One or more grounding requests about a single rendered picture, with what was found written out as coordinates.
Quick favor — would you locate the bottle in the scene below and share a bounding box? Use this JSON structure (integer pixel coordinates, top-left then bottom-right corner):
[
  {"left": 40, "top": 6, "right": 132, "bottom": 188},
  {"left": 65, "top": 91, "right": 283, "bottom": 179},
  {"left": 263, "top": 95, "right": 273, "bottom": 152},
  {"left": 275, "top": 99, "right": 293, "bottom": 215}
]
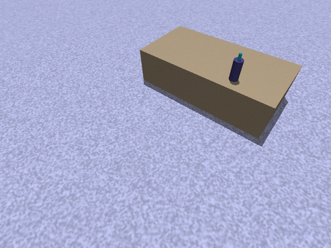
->
[{"left": 229, "top": 53, "right": 244, "bottom": 82}]

